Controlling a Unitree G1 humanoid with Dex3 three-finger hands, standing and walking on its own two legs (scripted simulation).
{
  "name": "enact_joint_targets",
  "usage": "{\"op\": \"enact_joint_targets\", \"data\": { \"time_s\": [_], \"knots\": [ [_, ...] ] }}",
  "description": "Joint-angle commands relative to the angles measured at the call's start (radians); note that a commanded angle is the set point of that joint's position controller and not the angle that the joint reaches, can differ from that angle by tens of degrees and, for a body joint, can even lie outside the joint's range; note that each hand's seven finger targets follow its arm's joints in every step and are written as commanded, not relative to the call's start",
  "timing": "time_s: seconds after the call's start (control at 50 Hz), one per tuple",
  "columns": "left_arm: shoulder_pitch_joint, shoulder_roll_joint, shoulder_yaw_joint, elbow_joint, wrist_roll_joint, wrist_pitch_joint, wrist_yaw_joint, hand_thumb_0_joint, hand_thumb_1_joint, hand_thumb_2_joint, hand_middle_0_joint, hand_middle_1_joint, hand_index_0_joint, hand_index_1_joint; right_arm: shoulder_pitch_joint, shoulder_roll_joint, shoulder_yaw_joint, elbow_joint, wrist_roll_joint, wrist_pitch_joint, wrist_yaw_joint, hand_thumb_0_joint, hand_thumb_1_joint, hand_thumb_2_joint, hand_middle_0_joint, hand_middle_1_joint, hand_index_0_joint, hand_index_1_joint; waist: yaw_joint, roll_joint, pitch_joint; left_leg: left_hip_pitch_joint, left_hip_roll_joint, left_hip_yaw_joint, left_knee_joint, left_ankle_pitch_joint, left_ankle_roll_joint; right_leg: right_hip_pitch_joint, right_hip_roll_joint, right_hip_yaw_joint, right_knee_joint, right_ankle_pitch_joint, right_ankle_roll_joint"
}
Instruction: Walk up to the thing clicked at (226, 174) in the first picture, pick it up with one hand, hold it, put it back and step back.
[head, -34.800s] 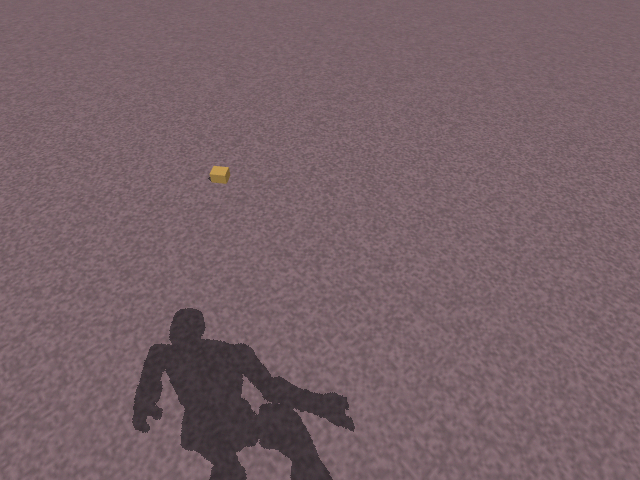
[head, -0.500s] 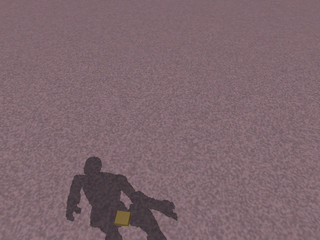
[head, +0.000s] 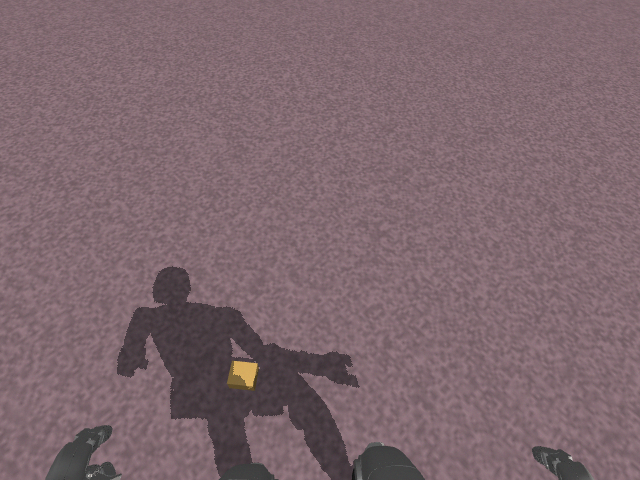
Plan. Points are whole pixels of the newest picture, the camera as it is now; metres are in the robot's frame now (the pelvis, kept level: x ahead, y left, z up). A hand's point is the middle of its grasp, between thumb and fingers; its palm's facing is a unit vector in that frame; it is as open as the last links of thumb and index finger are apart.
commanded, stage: step back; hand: left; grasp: from above
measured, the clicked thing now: (243, 375) +0.43 +0.19 -0.72
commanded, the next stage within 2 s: none
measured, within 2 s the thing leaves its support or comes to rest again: neither
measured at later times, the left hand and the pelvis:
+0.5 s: hand out of the picture +0.01 +0.23 -0.13, palm faces -0.09 -0.91 -0.40, open 7.4 cm; pelvis -0.11 -0.02 +0.01, yaw -5 degrees
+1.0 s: hand out of the picture -0.17 +0.26 -0.14, palm faces -0.04 -0.92 -0.38, open 7.4 cm; pelvis -0.27 -0.02 +0.01, yaw -3 degrees
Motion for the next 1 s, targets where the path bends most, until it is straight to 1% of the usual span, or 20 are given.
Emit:
{"op": "enact_joint_targets", "data": {
  "time_s": [0.0,0.02,0.04,0.1,0.22,0.28,0.34,0.36,0.38,0.4,0.46,0.5,0.6,0.66,0.7,0.72,0.74,0.76,0.84,0.98],
  "knots": [
    [-0.019,0.152,0.050,-0.128,-0.009,-0.001,0.033,0.000,0.900,0.900,-0.200,-0.300,-0.200,-0.300,0.113,-0.267,-0.067,-0.055,-0.047,-0.039,-0.021,0.000,-0.900,-0.900,0.200,0.300,0.200,0.300,0.013,0.171,-0.158,0.161,0.319,-0.397,-0.354,0.684,0.098,-0.150,0.165,0.103,0.302,-0.323,-0.054],
    [-0.002,0.157,0.050,-0.131,-0.008,0.002,0.043,0.000,0.900,0.900,-0.200,-0.300,-0.200,-0.300,0.111,-0.323,-0.072,-0.066,-0.033,-0.043,-0.023,0.000,-0.900,-0.900,0.200,0.300,0.200,0.300,-0.010,0.200,-0.186,0.139,0.404,-0.439,-0.354,0.822,0.167,-0.147,0.188,0.165,0.410,-0.404,-0.049],
    [-0.012,0.170,0.053,-0.119,-0.004,0.002,0.050,0.000,0.900,0.900,-0.200,-0.300,-0.200,-0.300,0.083,-0.323,-0.075,-0.077,-0.030,-0.042,-0.030,0.000,-0.900,-0.900,0.200,0.300,0.200,0.300,-0.019,0.200,-0.188,0.114,0.418,-0.481,-0.379,0.732,0.189,-0.143,0.194,0.203,0.487,-0.383,-0.051],
    [0.073,0.186,0.067,-0.089,-0.017,0.000,0.038,0.000,0.900,0.900,-0.200,-0.300,-0.200,-0.300,-0.025,-0.232,-0.050,-0.117,-0.034,-0.052,-0.051,0.000,-0.900,-0.900,0.200,0.300,0.200,0.300,0.057,0.187,-0.164,0.139,0.296,-0.267,-0.310,0.632,0.174,-0.165,0.170,0.188,0.568,-0.229,-0.038],
    [0.023,0.168,0.080,-0.150,-0.008,-0.013,0.018,0.000,0.900,0.900,-0.200,-0.300,-0.200,-0.300,0.117,-0.228,-0.056,-0.127,-0.023,-0.054,-0.062,0.000,-0.900,-0.900,0.200,0.300,0.200,0.300,-0.023,0.165,-0.198,0.309,0.325,-0.250,-0.256,0.713,0.219,-0.133,0.129,0.117,0.342,-0.258,0.007],
    [0.082,0.153,0.084,-0.140,-0.007,-0.019,0.010,0.000,0.900,0.900,-0.200,-0.300,-0.200,-0.300,0.090,-0.235,-0.050,-0.144,-0.024,-0.046,-0.058,0.000,-0.900,-0.900,0.200,0.300,0.200,0.300,-0.006,0.192,-0.235,0.272,0.295,-0.215,-0.228,0.644,0.183,-0.008,0.096,0.036,0.099,-0.215,-0.004],
    [0.199,0.125,0.091,-0.084,0.000,-0.030,0.010,0.000,0.900,0.900,-0.200,-0.300,-0.200,-0.300,0.044,-0.224,-0.039,-0.150,-0.009,-0.028,-0.050,0.000,-0.900,-0.900,0.200,0.300,0.200,0.300,0.052,0.181,-0.266,0.135,0.243,-0.150,-0.128,0.535,0.103,0.242,0.103,-0.023,-0.299,0.079,-0.037],
    [0.201,0.182,0.102,-0.095,0.013,-0.041,0.013,0.000,0.900,0.900,-0.200,-0.300,-0.200,-0.300,0.057,-0.188,-0.024,-0.154,0.001,-0.026,-0.047,0.000,-0.900,-0.900,0.200,0.300,0.200,0.300,0.049,0.094,-0.269,-0.009,0.190,-0.135,-0.075,0.386,0.048,0.345,0.036,0.102,-0.289,0.205,-0.062],
    [0.169,0.279,0.128,-0.114,0.011,-0.041,0.011,0.000,0.900,0.900,-0.200,-0.300,-0.200,-0.300,0.052,-0.139,-0.013,-0.171,0.009,-0.026,-0.044,0.000,-0.900,-0.900,0.200,0.300,0.200,0.300,0.046,-0.145,-0.227,-0.206,0.007,-0.054,0.091,0.054,-0.031,0.358,-0.162,0.390,-0.297,0.332,-0.172],
    [0.127,0.339,0.131,-0.145,0.010,-0.041,0.012,0.000,0.900,0.900,-0.200,-0.300,-0.200,-0.300,0.002,-0.152,-0.025,-0.164,0.003,-0.016,-0.064,0.000,-0.900,-0.900,0.200,0.300,0.200,0.300,0.087,-0.248,-0.185,-0.155,-0.049,-0.087,0.332,-0.285,-0.047,0.144,-0.342,0.558,-0.335,0.439,-0.347],
    [0.008,0.216,0.102,-0.183,-0.007,-0.038,0.019,0.000,0.900,0.900,-0.200,-0.300,-0.200,-0.300,0.101,-0.179,-0.030,-0.111,0.014,-0.013,-0.061,0.000,-0.900,-0.900,0.200,0.300,0.200,0.300,0.001,-0.076,-0.111,-0.138,-0.072,-0.165,0.471,-0.159,-0.047,0.094,-0.175,0.279,-0.281,0.454,-0.256],
    [0.022,0.195,0.101,-0.193,0.002,-0.033,0.023,0.000,0.900,0.900,-0.200,-0.300,-0.200,-0.300,0.123,-0.175,-0.021,-0.106,0.012,-0.020,-0.063,0.000,-0.900,-0.900,0.200,0.300,0.200,0.300,0.019,-0.114,-0.117,-0.147,-0.079,-0.138,0.448,-0.130,-0.067,0.140,-0.133,0.212,-0.244,0.484,-0.237],
    [0.121,0.188,0.097,-0.201,0.007,-0.025,0.029,0.000,0.900,0.900,-0.200,-0.300,-0.200,-0.300,0.085,-0.162,-0.012,-0.135,0.001,-0.023,-0.059,0.000,-0.900,-0.900,0.200,0.300,0.200,0.300,0.079,-0.154,-0.175,-0.156,-0.036,-0.071,0.156,-0.167,-0.079,0.325,-0.169,0.239,-0.223,0.513,-0.253],
    [0.079,0.215,0.095,-0.222,0.003,-0.017,0.026,0.000,0.900,0.900,-0.200,-0.300,-0.200,-0.300,0.145,-0.153,-0.021,-0.127,-0.010,-0.027,-0.047,0.000,-0.900,-0.900,0.200,0.300,0.200,0.300,0.043,-0.184,-0.209,-0.024,0.008,-0.020,-0.081,-0.106,-0.050,0.284,-0.172,0.245,-0.198,0.446,-0.224],
    [0.054,0.210,0.082,-0.230,-0.007,-0.005,0.019,0.000,0.900,0.900,-0.200,-0.300,-0.200,-0.300,0.208,-0.158,-0.035,-0.101,-0.020,-0.034,-0.039,0.000,-0.900,-0.900,0.200,0.300,0.200,0.300,0.000,-0.115,-0.217,0.146,0.017,-0.002,-0.325,0.125,-0.021,0.154,-0.130,0.200,-0.137,0.290,-0.156],
    [0.079,0.179,0.071,-0.230,-0.008,0.001,0.016,0.000,0.900,0.900,-0.200,-0.300,-0.200,-0.300,0.188,-0.196,-0.049,-0.114,-0.036,-0.039,-0.035,0.000,-0.900,-0.900,0.200,0.300,0.200,0.300,0.009,0.023,-0.202,0.189,0.125,-0.180,-0.390,0.141,0.020,0.035,-0.051,0.152,-0.043,0.121,-0.097],
    [0.088,0.135,0.065,-0.234,-0.012,-0.002,0.016,0.000,0.900,0.900,-0.200,-0.300,-0.200,-0.300,0.133,-0.284,-0.066,-0.137,-0.049,-0.040,-0.030,0.000,-0.900,-0.900,0.200,0.300,0.200,0.300,0.016,0.268,-0.184,0.226,0.343,-0.469,-0.466,0.255,0.121,-0.158,0.131,0.034,0.167,-0.240,-0.042],
    [0.017,0.185,0.093,-0.234,-0.001,-0.003,0.035,0.000,0.900,0.900,-0.200,-0.300,-0.200,-0.300,0.119,-0.348,-0.079,-0.155,-0.039,-0.039,-0.026,0.000,-0.900,-0.900,0.200,0.300,0.200,0.300,-0.041,0.262,-0.169,0.035,0.465,-0.550,-0.472,0.358,0.249,-0.079,0.162,0.112,0.374,-0.405,-0.023],
    [0.148,0.177,0.098,-0.156,-0.020,0.002,0.028,0.000,0.900,0.900,-0.200,-0.300,-0.200,-0.300,-0.030,-0.212,-0.039,-0.176,-0.033,-0.051,-0.047,0.000,-0.900,-0.900,0.200,0.300,0.200,0.300,0.078,0.144,-0.120,0.041,0.284,-0.233,-0.393,0.462,0.153,-0.104,0.191,0.183,0.613,-0.194,-0.033],
    [0.141,0.149,0.087,-0.163,-0.006,-0.008,0.013,0.000,0.900,0.900,-0.200,-0.300,-0.200,-0.300,0.070,-0.208,-0.051,-0.177,-0.023,-0.043,-0.051,0.000,-0.900,-0.900,0.200,0.300,0.200,0.300,0.000,0.199,-0.187,0.252,0.313,-0.213,-0.325,0.532,0.212,-0.068,0.128,0.091,0.321,-0.252,0.023]
  ]
}}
